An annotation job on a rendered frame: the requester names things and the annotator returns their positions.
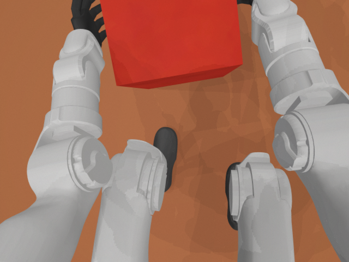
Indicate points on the left robot foot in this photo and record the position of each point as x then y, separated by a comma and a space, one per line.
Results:
166, 141

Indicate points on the robot right upper arm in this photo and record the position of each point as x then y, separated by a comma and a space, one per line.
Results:
314, 142

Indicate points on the carton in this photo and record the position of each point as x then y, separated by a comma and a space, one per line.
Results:
157, 43

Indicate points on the robot right forearm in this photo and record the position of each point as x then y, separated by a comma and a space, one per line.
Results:
291, 60

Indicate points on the robot left hand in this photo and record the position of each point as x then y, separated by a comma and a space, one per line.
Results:
83, 18

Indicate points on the robot left shin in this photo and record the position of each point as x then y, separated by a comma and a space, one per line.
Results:
139, 145

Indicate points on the robot left forearm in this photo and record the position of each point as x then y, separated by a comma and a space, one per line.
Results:
75, 90

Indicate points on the robot left upper arm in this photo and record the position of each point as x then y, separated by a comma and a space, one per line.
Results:
66, 177

